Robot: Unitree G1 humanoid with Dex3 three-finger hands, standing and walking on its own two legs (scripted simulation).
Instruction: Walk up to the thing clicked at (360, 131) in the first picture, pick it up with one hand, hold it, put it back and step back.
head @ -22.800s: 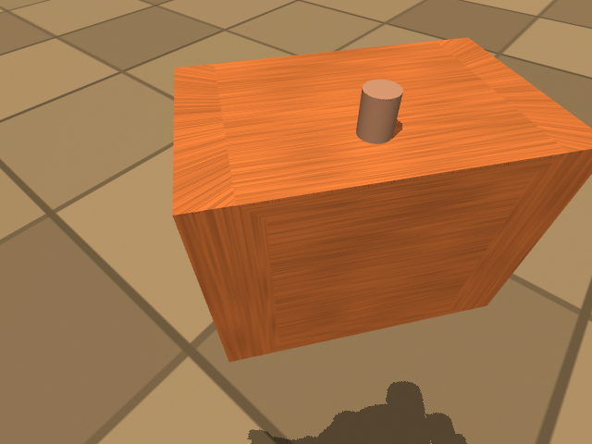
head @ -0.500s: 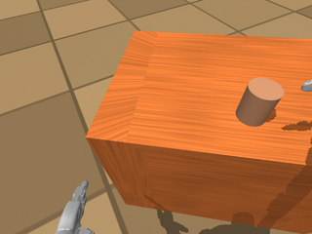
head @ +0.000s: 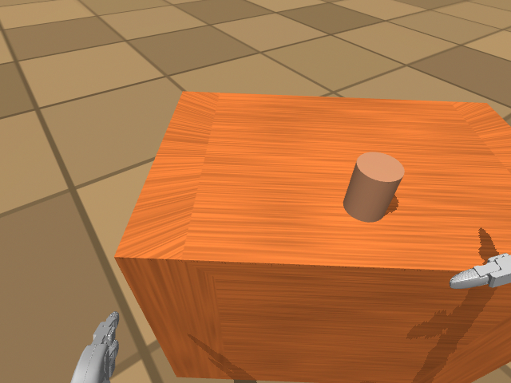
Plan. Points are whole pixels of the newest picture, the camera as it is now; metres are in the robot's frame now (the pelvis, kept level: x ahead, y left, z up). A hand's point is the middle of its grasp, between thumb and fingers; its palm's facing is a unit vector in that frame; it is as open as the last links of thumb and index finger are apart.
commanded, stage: sink last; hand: right
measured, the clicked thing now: (371, 187) +0.49 -0.22 +0.05
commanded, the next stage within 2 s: home in 0.64 s
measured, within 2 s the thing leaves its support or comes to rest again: neither
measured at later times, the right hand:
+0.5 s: hand (488, 369) +0.13 -0.21 +0.15, palm faces +0.36 +0.88 -0.32, open 17.6 cm
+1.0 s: hand (499, 350) +0.16 -0.25 +0.11, palm faces +0.44 +0.83 -0.34, open 17.3 cm
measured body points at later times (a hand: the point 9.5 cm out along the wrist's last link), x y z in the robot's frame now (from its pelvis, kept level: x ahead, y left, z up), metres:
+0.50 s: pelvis -0.04 +0.03 +0.00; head -0.06 +0.05 +0.45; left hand +0.15 +0.28 -0.05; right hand +0.11 -0.25 +0.17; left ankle -0.05 +0.15 -0.72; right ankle +0.00 -0.12 -0.72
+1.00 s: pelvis -0.03 +0.02 +0.00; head -0.03 +0.03 +0.45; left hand +0.16 +0.23 -0.07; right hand +0.13 -0.29 +0.13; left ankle -0.05 +0.15 -0.72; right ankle +0.00 -0.12 -0.72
